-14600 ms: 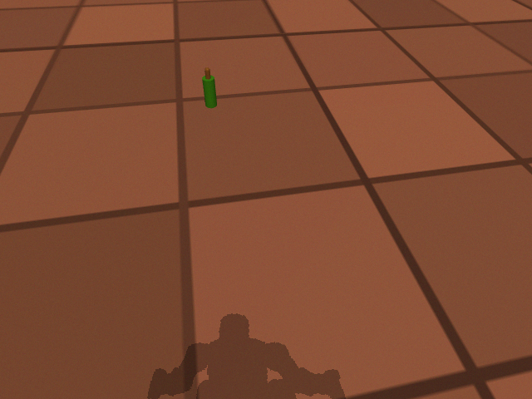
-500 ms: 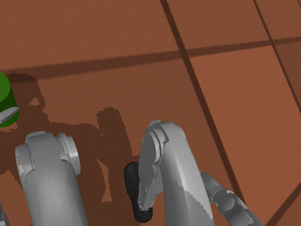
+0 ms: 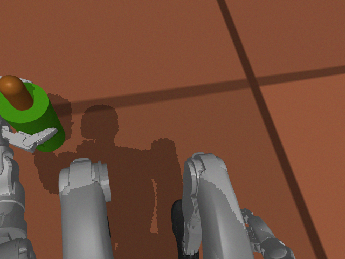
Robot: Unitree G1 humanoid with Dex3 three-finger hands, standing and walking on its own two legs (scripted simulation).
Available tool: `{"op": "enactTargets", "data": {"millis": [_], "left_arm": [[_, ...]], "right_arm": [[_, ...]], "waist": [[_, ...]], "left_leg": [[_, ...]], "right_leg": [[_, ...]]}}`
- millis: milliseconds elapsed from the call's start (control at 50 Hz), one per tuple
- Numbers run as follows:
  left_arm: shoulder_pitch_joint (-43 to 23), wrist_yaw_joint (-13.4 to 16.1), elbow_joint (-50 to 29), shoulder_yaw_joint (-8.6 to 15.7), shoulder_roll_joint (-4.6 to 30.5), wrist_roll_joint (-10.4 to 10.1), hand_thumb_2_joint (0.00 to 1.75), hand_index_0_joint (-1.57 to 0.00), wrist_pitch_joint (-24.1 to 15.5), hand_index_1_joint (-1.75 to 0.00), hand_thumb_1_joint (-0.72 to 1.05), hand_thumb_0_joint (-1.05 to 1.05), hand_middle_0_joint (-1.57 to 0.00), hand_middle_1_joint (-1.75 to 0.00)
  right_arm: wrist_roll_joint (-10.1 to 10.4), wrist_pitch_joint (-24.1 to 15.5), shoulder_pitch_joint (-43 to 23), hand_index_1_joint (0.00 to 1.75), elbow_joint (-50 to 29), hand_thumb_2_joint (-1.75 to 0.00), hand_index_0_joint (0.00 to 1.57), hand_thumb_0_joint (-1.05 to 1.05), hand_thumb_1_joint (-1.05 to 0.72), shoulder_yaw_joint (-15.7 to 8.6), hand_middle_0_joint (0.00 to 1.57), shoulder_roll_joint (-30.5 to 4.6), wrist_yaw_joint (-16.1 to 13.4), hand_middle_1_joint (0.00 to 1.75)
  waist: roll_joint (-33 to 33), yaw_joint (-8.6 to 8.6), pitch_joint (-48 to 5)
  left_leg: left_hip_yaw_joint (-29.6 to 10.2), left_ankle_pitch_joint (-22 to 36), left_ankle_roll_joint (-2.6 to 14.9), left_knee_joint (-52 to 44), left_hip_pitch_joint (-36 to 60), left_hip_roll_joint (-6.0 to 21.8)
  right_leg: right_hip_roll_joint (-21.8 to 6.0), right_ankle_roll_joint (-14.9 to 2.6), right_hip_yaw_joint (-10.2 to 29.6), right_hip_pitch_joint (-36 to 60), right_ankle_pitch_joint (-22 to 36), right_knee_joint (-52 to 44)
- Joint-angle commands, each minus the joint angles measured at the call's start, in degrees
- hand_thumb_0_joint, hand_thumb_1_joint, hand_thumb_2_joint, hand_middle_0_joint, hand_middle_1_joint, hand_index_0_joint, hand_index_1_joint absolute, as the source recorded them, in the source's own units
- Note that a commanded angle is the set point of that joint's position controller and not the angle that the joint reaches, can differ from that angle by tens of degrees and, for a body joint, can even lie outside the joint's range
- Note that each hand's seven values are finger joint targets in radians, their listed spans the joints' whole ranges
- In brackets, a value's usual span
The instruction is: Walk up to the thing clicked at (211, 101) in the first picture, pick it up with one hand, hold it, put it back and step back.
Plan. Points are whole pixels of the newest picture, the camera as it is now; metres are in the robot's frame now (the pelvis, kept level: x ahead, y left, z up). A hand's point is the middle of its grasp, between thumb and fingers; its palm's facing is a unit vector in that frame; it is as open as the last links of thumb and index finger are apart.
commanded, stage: settle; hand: left
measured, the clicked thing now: (33, 116) +0.40 +0.27 -0.06
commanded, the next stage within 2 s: lift in 0.98 s
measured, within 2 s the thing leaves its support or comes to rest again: neither
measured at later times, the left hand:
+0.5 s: hand (20, 97) +0.42 +0.28 +0.01, palm faces +0.26 -0.96 -0.04, open 11.2 cm
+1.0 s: hand (14, 92) +0.41 +0.28 +0.03, palm faces +0.26 -0.96 -0.04, open 11.2 cm
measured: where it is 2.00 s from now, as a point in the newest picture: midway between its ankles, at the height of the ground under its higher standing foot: (144, 251)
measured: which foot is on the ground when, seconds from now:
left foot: down 0.00-1.00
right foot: down 0.00-1.00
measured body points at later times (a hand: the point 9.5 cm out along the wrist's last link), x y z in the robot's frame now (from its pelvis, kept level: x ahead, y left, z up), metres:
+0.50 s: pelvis +0.00 -0.01 +0.03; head +0.20 +0.06 +0.43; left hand +0.40 +0.33 +0.01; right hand +0.16 -0.26 -0.09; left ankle +0.08 +0.14 -0.30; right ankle +0.10 -0.12 -0.30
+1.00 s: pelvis +0.00 -0.01 +0.05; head +0.20 +0.05 +0.46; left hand +0.39 +0.33 +0.03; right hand +0.16 -0.26 -0.07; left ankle +0.08 +0.14 -0.30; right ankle +0.10 -0.12 -0.30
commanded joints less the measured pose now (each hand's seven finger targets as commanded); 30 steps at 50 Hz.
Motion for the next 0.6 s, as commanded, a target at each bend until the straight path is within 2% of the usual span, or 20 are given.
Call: {"op": "enactTargets", "data": {"millis": [0, 40, 60, 80, 100, 120, 160, 200, 220, 240, 280, 340, 380, 420, 480, 500, 520, 540, 560, 580], "left_arm": [[-18.0, -0.7, -16.5, 4.1, 12.6, -2.5, 1.27, -1.29, -4.7, -1.46, 0.02, 0.00, -1.29, -1.44], [-19.6, -1.2, -14.9, 3.6, 11.5, -2.4, 1.26, -1.29, -4.2, -1.46, 0.01, 0.00, -1.28, -1.44], [-19.7, -1.3, -15.0, 4.6, 12.5, -2.3, 1.26, -1.28, -4.1, -1.45, 0.02, 0.00, -1.28, -1.43], [-17.9, -1.7, -13.2, 4.3, 11.7, -2.3, 1.25, -1.27, -3.7, -1.44, 0.02, 0.00, -1.27, -1.42], [-20.4, -1.8, -16.4, 5.0, 13.1, -2.3, 1.24, -1.26, -3.9, -1.43, 0.01, 0.00, -1.26, -1.41], [-19.4, -1.7, -16.4, 5.9, 13.7, -2.1, 1.24, -1.26, -3.6, -1.43, 0.03, 0.00, -1.26, -1.41], [-18.9, -2.0, -14.6, 4.6, 11.2, -2.1, 1.23, -1.25, -2.9, -1.41, 0.02, 0.00, -1.25, -1.39], [-16.9, -2.1, -12.9, 5.3, 10.7, -2.2, 1.25, -1.26, -2.4, -1.43, 0.03, 0.00, -1.25, -1.41], [-20.2, -2.0, -16.2, 6.4, 12.4, -2.1, 1.24, -1.25, -2.7, -1.42, 0.03, 0.00, -1.25, -1.40], [-18.3, -2.1, -14.7, 6.0, 11.8, -1.9, 1.25, -1.25, -2.4, -1.43, 0.03, 0.00, -1.25, -1.41], [-21.0, -2.1, -17.8, 6.2, 12.7, -1.6, 1.25, -1.25, -2.3, -1.43, 0.03, 0.00, -1.25, -1.41], [-20.0, -2.4, -14.8, 5.8, 10.2, -1.9, 1.26, -1.25, -1.6, -1.43, 0.00, 0.00, -1.24, -1.41], [-21.8, -2.5, -16.8, 6.7, 12.4, -1.9, 1.25, -1.25, -1.8, -1.42, -0.01, 0.00, -1.25, -1.40], [-20.3, -3.0, -14.0, 5.0, 9.8, -1.7, 1.26, -1.25, -1.4, -1.43, 0.02, 0.00, -1.25, -1.40], [-21.3, -2.7, -14.5, 6.7, 11.7, -1.5, 1.26, -1.26, -1.5, -1.43, 0.01, 0.00, -1.25, -1.41], [-20.6, -2.9, -13.8, 5.5, 10.2, -1.7, 1.26, -1.27, -1.4, -1.43, 0.02, 0.00, -1.26, -1.41], [-22.7, -2.9, -15.7, 5.8, 10.5, -1.9, 1.26, -1.25, -1.6, -1.42, 0.02, 0.00, -1.25, -1.40], [-22.6, -2.9, -15.4, 6.8, 11.5, -2.1, 1.26, -1.25, -1.7, -1.43, 0.02, 0.00, -1.25, -1.40], [-19.2, -3.0, -12.3, 6.0, 9.7, -1.9, 1.25, -1.26, -1.2, -1.43, 0.00, 0.00, -1.26, -1.41], [-21.8, -3.1, -15.0, 6.2, 10.7, -1.7, 1.26, -1.25, -1.4, -1.42, 0.00, 0.00, -1.24, -1.40]], "right_arm": [[0.6, -0.8, 5.6, 0.30, -3.4, -0.90, 0.20, 0.00, -0.90, -6.3, 0.20, -13.4, -1.7, 0.30], [0.7, -1.1, 5.6, 0.30, -3.0, -0.90, 0.20, 0.00, -0.90, -6.6, 0.20, -12.8, -2.0, 0.30], [0.8, -1.2, 5.8, 0.30, -2.9, -0.90, 0.20, 0.00, -0.90, -6.9, 0.20, -12.8, -2.1, 0.30], [0.9, -1.4, 5.5, 0.30, -3.2, -0.90, 0.20, 0.00, -0.90, -7.0, 0.20, -12.8, -2.2, 0.30], [0.9, -1.4, 6.0, 0.30, -2.9, -0.90, 0.20, 0.00, -0.90, -7.2, 0.20, -12.7, -2.3, 0.30], [0.8, -1.3, 6.5, 0.30, -3.0, -0.90, 0.20, 0.00, -0.90, -7.5, 0.20, -12.6, -2.4, 0.30], [1.3, -1.4, 6.1, 0.30, -3.0, -0.90, 0.20, 0.00, -0.90, -7.6, 0.20, -12.5, -2.4, 0.30], [1.5, -1.6, 6.1, 0.30, -3.5, -0.90, 0.20, 0.00, -0.90, -8.0, 0.20, -12.7, -2.6, 0.30], [1.5, -1.5, 7.0, 0.30, -2.9, -0.90, 0.20, 0.00, -0.90, -8.1, 0.20, -12.7, -2.6, 0.30], [1.5, -1.5, 6.6, 0.30, -3.2, -0.90, 0.20, 0.00, -0.90, -8.3, 0.20, -12.7, -2.7, 0.30], [1.5, -1.6, 7.2, 0.30, -2.9, -0.90, 0.20, 0.00, -0.90, -8.5, 0.20, -12.1, -2.8, 0.30], [1.6, -2.0, 7.4, 0.30, -2.6, -0.91, 0.20, 0.00, -0.90, -8.8, 0.20, -12.0, -3.0, 0.30], [1.7, -2.1, 7.6, 0.30, -2.6, -0.91, 0.20, 0.00, -0.91, -9.0, 0.20, -12.0, -3.2, 0.30], [1.8, -2.2, 7.2, 0.30, -3.0, -0.90, 0.20, 0.00, -0.90, -9.1, 0.20, -11.8, -3.2, 0.30], [1.8, -2.5, 7.8, 0.30, -2.8, -0.90, 0.20, 0.00, -0.90, -9.4, 0.20, -11.8, -3.3, 0.30], [1.9, -2.6, 7.3, 0.30, -3.3, -0.90, 0.20, 0.00, -0.90, -9.3, 0.20, -11.6, -3.4, 0.30], [1.8, -2.7, 8.0, 0.30, -3.0, -0.91, 0.20, 0.00, -0.91, -9.3, 0.20, -11.4, -3.3, 0.30], [1.8, -2.9, 7.8, 0.30, -2.8, -0.91, 0.20, 0.00, -0.91, -9.4, 0.20, -11.3, -3.4, 0.30], [2.0, -3.0, 8.2, 0.30, -3.1, -0.90, 0.20, 0.00, -0.91, -9.6, 0.20, -11.3, -3.4, 0.30], [1.8, -3.1, 8.4, 0.30, -2.5, -0.91, 0.20, 0.00, -0.91, -9.8, 0.20, -11.5, -3.5, 0.30]], "waist": [[14.8, 0.02, -38.9], [13.2, -0.51, -38.4], [12.8, 0.03, -39.0], [12.5, 0.25, -38.4], [13.8, 0.83, -40.2], [13.5, 1.23, -42.1], [13.6, 1.04, -39.8], [13.3, 1.12, -39.8], [14.0, 1.42, -41.5], [14.3, 1.74, -41.4], [14.9, 1.72, -42.2], [12.6, 0.99, -40.7], [13.2, 1.65, -42.4], [12.9, 1.11, -40.9], [12.0, 1.76, -41.6], [11.8, 1.38, -41.2], [11.6, 1.05, -42.0], [10.9, 1.65, -42.9], [9.4, 1.47, -42.7], [10.8, 1.59, -42.8]], "left_leg": [[6.5, 5.7, 2.52, -17.2, 28.3, -0.9], [7.0, 5.1, 2.73, -17.0, 26.9, -0.8], [7.2, 5.3, 2.81, -17.1, 27.0, -0.8], [7.5, 5.0, 2.86, -17.6, 26.8, -0.9], [7.6, 5.8, 2.76, -17.6, 27.9, -0.8], [7.8, 7.2, 2.79, -17.8, 29.0, -0.8], [7.6, 6.0, 2.63, -19.4, 28.9, -0.9], [7.5, 6.5, 2.63, -20.1, 30.4, -0.8], [7.5, 7.7, 2.50, -20.2, 31.4, -0.7], [7.6, 7.7, 2.56, -20.5, 31.9, -0.8], [8.1, 7.8, 2.58, -20.9, 31.9, -0.8], [8.2, 8.0, 2.93, -20.7, 31.0, -0.7], [8.4, 7.9, 2.93, -21.1, 32.1, -0.8], [8.3, 6.9, 2.86, -22.0, 32.3, -0.8], [8.8, 6.9, 2.92, -22.3, 32.1, -0.8], [8.8, 6.2, 2.99, -22.7, 31.9, -0.9], [8.9, 6.5, 3.02, -22.5, 31.4, -0.9], [9.2, 6.9, 3.09, -22.1, 31.0, -0.8], [9.0, 7.3, 3.16, -22.4, 31.5, -0.9], [9.1, 7.8, 3.16, -22.5, 32.4, -0.8]], "right_leg": [[1.9, -3.84, -2.2, 17.0, 11.2, -15.0], [1.8, -3.59, -1.6, 17.9, 10.8, -16.2], [1.7, -3.53, -1.2, 18.3, 10.8, -16.6], [1.6, -3.60, -1.2, 18.3, 10.1, -16.8], [1.6, -3.62, -0.8, 19.0, 10.8, -17.0], [1.5, -3.48, -0.5, 20.6, 11.9, -17.3], [1.4, -3.94, -1.3, 18.1, 10.5, -16.8], [1.4, -3.93, -1.6, 17.8, 10.6, -17.3], [1.3, -4.04, -1.4, 18.7, 11.7, -17.0], [1.2, -4.03, -1.3, 18.2, 11.6, -17.3], [1.1, -4.02, -0.7, 19.3, 11.8, -17.9], [1.1, -3.69, -0.4, 19.6, 12.2, -18.9], [1.0, -3.81, 0.0, 20.0, 11.7, -19.3], [0.9, -3.95, -0.2, 19.1, 10.6, -19.5], [0.9, -3.79, 0.4, 20.6, 10.4, -20.6], [0.8, -3.79, 0.4, 20.3, 9.8, -21.0], [0.8, -3.62, 0.9, 21.9, 10.1, -21.3], [0.7, -3.44, 1.5, 23.0, 10.3, -21.8], [0.8, -3.49, 1.2, 22.6, 10.5, -21.9], [0.8, -3.58, 1.2, 22.2, 11.1, -21.8]]}}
